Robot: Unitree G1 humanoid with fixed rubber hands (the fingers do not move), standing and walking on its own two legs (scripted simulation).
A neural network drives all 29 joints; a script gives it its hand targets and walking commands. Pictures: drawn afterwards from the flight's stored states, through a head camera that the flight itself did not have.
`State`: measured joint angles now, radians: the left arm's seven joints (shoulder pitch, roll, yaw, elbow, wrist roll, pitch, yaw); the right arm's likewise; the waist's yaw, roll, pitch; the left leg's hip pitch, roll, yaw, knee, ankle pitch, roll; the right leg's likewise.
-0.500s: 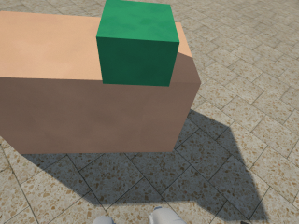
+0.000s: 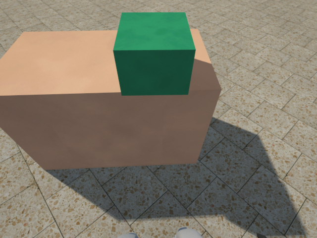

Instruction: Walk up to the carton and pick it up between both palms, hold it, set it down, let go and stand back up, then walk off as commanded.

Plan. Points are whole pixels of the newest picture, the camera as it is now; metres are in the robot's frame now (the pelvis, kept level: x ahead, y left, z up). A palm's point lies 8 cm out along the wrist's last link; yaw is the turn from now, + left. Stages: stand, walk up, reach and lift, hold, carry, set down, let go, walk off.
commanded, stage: walk off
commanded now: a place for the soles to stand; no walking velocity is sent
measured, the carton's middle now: (154, 52) +0.80 +0.00 +0.03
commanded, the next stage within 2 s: stand in 1.14 s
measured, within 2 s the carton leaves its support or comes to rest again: neither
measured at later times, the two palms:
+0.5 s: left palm out of the picture +0.03 +0.29 -0.08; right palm out of the picture +0.07 -0.31 -0.11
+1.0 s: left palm out of the picture +0.05 +0.33 -0.12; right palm out of the picture +0.07 -0.27 -0.07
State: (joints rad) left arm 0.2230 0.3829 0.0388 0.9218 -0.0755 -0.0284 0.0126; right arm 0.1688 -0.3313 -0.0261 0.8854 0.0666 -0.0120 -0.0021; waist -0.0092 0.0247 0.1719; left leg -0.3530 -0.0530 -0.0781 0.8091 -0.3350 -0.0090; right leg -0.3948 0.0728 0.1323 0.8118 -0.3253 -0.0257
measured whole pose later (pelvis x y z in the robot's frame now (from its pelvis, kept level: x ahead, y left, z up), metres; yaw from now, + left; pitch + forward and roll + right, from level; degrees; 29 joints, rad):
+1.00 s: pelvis +0.00 +0.04 +0.01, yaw -1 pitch -8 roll -3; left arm 0.28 0.38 0.04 0.92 -0.08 -0.03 0.01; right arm 0.21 -0.35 -0.03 0.89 0.07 -0.01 0.02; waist -0.01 -0.06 0.13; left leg -0.27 -0.05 -0.05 0.79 -0.38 0.06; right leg -0.32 0.08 0.15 0.97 -0.46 -0.02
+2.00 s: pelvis +0.01 +0.00 +0.02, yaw -1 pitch -3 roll +0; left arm 0.18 0.35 0.04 0.94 -0.08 -0.03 -0.01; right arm 0.21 -0.35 -0.03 0.89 0.07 -0.01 0.01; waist -0.01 0.03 0.05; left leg -0.26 -0.04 -0.04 0.61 -0.30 0.02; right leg -0.31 0.07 0.14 0.60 -0.24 -0.01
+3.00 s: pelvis +0.01 +0.00 +0.03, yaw -1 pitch -2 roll +0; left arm 0.18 0.35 0.04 0.96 -0.08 -0.03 -0.01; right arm 0.21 -0.35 -0.03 0.90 0.07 -0.01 0.01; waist -0.01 0.03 0.02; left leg -0.26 -0.03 -0.04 0.56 -0.26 0.02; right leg -0.29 0.07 0.14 0.51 -0.19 -0.01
